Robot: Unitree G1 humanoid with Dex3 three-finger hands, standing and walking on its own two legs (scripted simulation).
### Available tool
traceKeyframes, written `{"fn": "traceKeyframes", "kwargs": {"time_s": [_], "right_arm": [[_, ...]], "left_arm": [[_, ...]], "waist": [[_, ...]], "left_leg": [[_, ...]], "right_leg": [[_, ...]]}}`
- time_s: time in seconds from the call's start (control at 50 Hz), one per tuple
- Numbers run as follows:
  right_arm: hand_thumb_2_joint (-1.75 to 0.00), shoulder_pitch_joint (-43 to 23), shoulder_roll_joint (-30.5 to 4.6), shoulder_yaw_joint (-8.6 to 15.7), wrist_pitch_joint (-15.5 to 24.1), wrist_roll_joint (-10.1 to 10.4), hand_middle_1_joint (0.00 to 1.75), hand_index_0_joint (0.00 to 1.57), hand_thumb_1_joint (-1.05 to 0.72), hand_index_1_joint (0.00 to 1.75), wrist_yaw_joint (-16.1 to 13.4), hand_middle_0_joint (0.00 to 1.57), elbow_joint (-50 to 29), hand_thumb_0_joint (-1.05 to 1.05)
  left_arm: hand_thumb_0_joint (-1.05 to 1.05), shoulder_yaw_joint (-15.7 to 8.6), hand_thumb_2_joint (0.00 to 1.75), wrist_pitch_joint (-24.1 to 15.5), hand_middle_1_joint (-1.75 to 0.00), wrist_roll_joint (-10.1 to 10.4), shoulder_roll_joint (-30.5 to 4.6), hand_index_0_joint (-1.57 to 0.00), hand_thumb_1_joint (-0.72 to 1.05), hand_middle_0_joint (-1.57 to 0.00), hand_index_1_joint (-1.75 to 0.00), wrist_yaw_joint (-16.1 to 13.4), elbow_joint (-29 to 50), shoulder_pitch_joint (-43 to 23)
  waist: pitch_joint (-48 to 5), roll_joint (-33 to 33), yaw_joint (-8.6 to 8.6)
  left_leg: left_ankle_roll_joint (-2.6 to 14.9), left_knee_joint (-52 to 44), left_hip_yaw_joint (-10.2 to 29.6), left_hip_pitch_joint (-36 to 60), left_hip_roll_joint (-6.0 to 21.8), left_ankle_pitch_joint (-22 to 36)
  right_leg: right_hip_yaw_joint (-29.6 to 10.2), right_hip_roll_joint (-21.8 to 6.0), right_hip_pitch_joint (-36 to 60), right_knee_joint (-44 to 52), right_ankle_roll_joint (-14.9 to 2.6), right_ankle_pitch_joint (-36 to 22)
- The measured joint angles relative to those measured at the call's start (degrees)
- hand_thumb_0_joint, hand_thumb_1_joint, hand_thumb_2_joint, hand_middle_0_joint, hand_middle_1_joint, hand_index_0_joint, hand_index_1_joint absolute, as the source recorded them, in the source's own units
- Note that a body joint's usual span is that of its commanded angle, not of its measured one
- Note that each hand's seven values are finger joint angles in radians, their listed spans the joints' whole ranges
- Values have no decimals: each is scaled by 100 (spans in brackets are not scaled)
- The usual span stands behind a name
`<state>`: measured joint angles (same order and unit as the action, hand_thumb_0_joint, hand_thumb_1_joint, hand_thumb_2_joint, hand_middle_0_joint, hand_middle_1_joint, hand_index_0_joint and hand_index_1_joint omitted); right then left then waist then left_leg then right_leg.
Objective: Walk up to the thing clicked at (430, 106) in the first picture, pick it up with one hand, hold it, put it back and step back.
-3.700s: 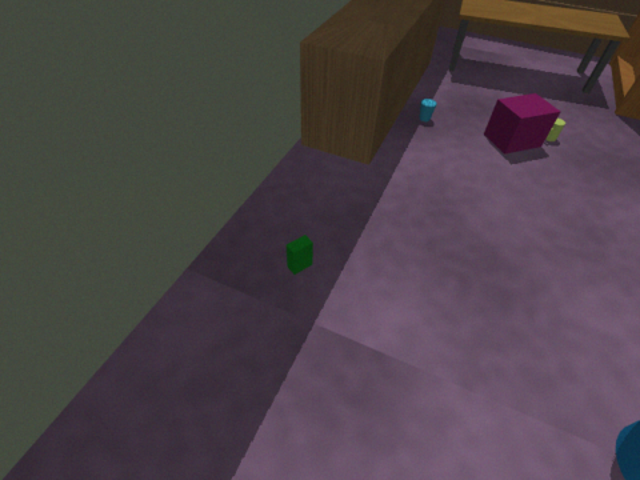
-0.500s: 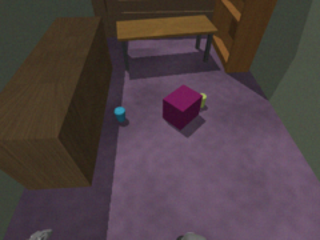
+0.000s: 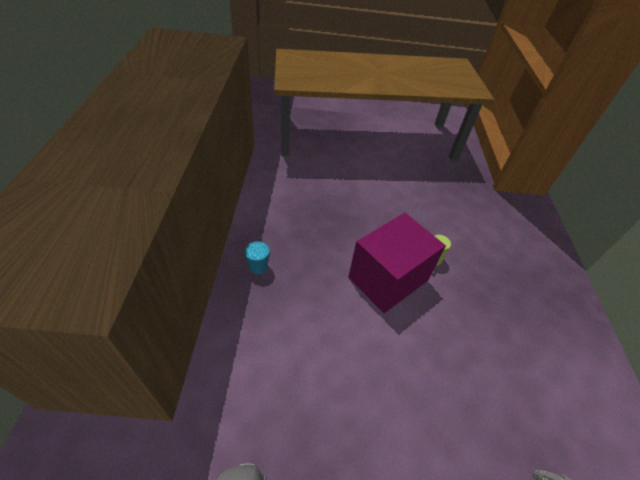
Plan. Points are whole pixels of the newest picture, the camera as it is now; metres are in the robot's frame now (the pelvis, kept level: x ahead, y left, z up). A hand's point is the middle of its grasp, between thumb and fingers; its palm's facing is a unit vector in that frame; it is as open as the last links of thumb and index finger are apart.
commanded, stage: walk up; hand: left
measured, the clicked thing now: (257, 259) +0.95 +0.23 -0.70
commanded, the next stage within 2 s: none
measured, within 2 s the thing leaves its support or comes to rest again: neither
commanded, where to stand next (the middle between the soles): +0.55 +0.00 m, yaw +0 degrees
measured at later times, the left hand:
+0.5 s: hand (165, 371) +0.28 +0.24 -0.11, palm faces -0.04 -0.91 -0.42, open 7.4 cm
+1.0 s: hand (176, 302) +0.41 +0.27 -0.14, palm faces -0.08 -0.94 -0.34, open 7.4 cm
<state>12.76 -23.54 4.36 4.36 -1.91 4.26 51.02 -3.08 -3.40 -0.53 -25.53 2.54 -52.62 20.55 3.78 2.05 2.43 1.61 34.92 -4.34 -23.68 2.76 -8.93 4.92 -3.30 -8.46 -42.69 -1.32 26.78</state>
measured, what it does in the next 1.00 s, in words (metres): walks ahead: right foot, then left foot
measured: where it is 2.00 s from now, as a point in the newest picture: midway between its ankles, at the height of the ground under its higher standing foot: (314, 383)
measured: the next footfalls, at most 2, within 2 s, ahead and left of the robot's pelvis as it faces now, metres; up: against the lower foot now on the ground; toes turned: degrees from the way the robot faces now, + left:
right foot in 0.38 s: +0.29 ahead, -0.16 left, +0.00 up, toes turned -6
left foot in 0.78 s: +0.44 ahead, +0.11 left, +0.00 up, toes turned +5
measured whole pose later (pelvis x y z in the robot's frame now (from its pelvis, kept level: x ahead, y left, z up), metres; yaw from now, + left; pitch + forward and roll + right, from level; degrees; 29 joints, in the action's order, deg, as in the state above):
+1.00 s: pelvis +0.36 -0.01 +0.01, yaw -1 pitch -3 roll +0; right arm 17.3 -23.0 3.0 4.1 -0.8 2.7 48.9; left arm -1.9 -3.0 -0.3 -25.0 2.5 -52.1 17.1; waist 4.5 3.2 -0.7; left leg 1.9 31.6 -5.6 -15.1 1.9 -14.0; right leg 1.5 -4.0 -26.9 -54.5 -1.2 22.6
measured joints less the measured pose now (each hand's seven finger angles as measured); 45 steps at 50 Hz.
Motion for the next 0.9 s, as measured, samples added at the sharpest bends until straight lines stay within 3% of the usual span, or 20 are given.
{"fn": "traceKeyframes", "kwargs": {"time_s": [0.06, 0.1, 0.2, 0.28, 0.34, 0.4, 0.42, 0.48, 0.52, 0.64, 0.76, 0.78, 0.82, 0.9], "right_arm": [[-90, -11, 75, -40, 57, 116, 30, 21, -91, 30, -65, 21, -171, 0], [-90, 48, 129, -104, 54, 155, 30, 21, -90, 30, -108, 21, -218, 0], [-90, 257, 112, -167, 39, 134, 30, 21, -90, 30, -125, 21, -212, 0], [-90, 460, 0, -142, 11, 129, 30, 21, -90, 30, -97, 21, -159, 0], [-90, 582, -79, -117, -45, 136, 30, 21, -90, 30, -81, 21, -107, 0], [-90, 703, -145, -109, -113, 142, 30, 21, -90, 30, -99, 21, -81, 0], [-90, 702, -168, -104, -143, 142, 30, 21, -90, 30, -129, 21, -46, 0], [-90, 575, -138, -153, -260, 146, 30, 21, -90, 30, -194, 21, 104, 1], [-90, 479, -150, -166, -267, 181, 30, 21, -91, 30, -194, 21, 134, 1], [-90, 282, -91, -118, -239, 115, 30, 21, -91, 30, -52, 21, 31, 1], [-90, 232, -43, -57, -188, 56, 30, 21, -91, 30, 38, 21, 36, 0], [-90, 251, -58, -43, -154, 48, 30, 21, -91, 30, 33, 21, 25, 0], [-90, 224, -30, -8, -70, 23, 30, 21, -91, 30, -18, 21, -3, 0], [-90, 272, 41, -47, 3, 113, 30, 21, -91, 30, -103, 21, -180, 0]], "left_arm": [[1, 86, 90, 77, -30, 27, 20, -20, 90, -21, -30, -43, -110, -105], [1, 112, 90, 58, -30, 47, 5, -20, 90, -21, -30, -29, -108, -157], [1, 88, 90, 57, -30, -8, 24, -20, 90, -21, -30, 101, -37, -273], [0, 48, 90, 64, -30, -39, 77, -20, 90, -21, -30, 184, -43, -406], [0, 11, 90, 42, -30, -45, 87, -20, 90, -21, -30, 207, -75, -482], [0, -33, 90, -58, -30, -63, 71, -20, 90, -21, -30, 170, -75, -542], [0, -50, 90, -114, -30, -74, 112, -20, 90, -21, -30, 128, -52, -591], [0, -3, 90, -222, -30, -3, 207, -20, 90, -21, -30, 48, 115, -627], [0, 56, 90, -229, -30, 40, 296, -21, 90, -21, -30, 8, 193, -591], [0, 117, 90, -186, -30, -3, 309, -21, 90, -21, -30, -7, 300, -363], [0, 92, 90, -103, -30, -21, 118, -21, 90, -21, -30, 17, 301, -145], [0, 93, 90, -80, -30, -25, 87, -21, 90, -21, -30, 14, 286, -99], [0, 79, 90, -11, -30, -17, 27, -21, 90, -21, -30, -13, 205, -77], [1, 126, 90, 98, -30, 20, 37, -20, 90, -21, -30, -86, 12, -221]], "waist": [[64, 55, -119], [63, 125, -150], [24, 139, -224], [-6, 5, -308], [-64, -93, -362], [-106, -246, -374], [-70, -391, -371], [1, -461, -237], [33, -533, -180], [31, -544, -103], [-36, -347, -27], [-72, -306, -42], [-53, -54, -72], [17, 53, -227]], "left_leg": [[54, -3, -44, 240, -37, -252], [57, -268, -105, 521, -66, -259], [81, -714, -212, 1075, -124, -380], [31, -765, -224, 1386, -119, -643], [-81, -628, -237, 1548, -87, -949], [-170, -84, -180, 1560, 63, -1479], [-71, 397, -69, 1419, 186, -1584], [25, 2103, 321, 702, -52, -1756], [38, 2555, 417, 271, -120, -1566], [-106, 1473, 355, -396, 118, -982], [-104, 37, 214, -98, 195, -337], [-83, -106, 176, 38, 156, -260], [-62, 99, 20, 105, -17, -163], [18, 146, -43, 356, -44, -484]], "right_leg": [[-418, 204, -874, -1716, -103, -56], [-475, 149, -1330, -1972, -97, -305], [-420, -195, -1955, -1027, 82, -746], [-393, -324, -1991, -3, 112, -1289], [-335, -292, -1793, 586, 82, -1583], [-214, -86, -1400, 978, 53, -1812], [-120, 11, -1372, 823, 61, -1705], [-95, 41, -1214, 678, 23, -1381], [-68, 57, -961, 924, 11, -1381], [30, 116, -393, 1441, -10, -1294], [106, 78, -113, 1110, 108, -691], [105, 38, -116, 911, 145, -503], [-64, -175, -321, 114, 42, -201], [-461, 120, -1265, -1809, -103, -43]]}}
